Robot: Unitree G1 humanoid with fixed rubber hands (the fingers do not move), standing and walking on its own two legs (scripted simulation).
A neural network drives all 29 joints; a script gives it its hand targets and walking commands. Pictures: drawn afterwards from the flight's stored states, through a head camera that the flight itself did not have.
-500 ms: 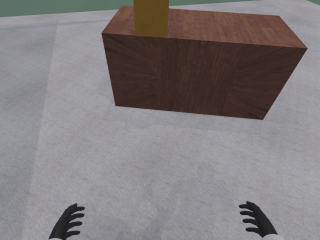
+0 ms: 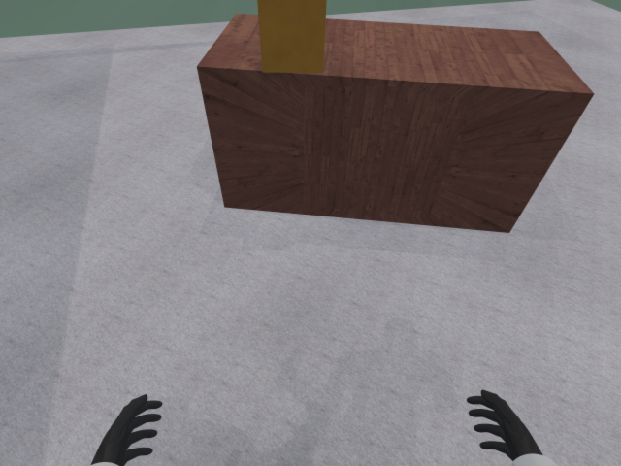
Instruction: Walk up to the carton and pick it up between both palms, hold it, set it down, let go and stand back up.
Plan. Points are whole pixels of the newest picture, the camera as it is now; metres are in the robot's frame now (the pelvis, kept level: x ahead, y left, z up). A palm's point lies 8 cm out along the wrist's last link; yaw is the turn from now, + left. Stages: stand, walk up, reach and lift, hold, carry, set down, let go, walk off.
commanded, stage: stand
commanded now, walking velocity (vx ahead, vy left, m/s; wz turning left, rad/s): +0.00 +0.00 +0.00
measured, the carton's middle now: (292, 23) +1.43 +0.03 +0.04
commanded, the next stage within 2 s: walk up in 0.48 s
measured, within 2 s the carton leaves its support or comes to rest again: neither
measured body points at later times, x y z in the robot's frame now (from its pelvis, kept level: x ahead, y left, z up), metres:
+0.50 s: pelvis +0.00 +0.00 +0.00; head -0.01 +0.00 +0.45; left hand +0.17 +0.25 -0.07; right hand +0.17 -0.28 -0.07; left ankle +0.03 +0.12 -0.72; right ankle +0.03 -0.12 -0.72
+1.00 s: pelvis +0.05 +0.06 +0.00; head +0.05 +0.08 +0.45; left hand +0.16 +0.35 -0.10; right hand +0.20 -0.24 -0.06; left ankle +0.10 +0.17 -0.72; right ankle +0.03 -0.12 -0.72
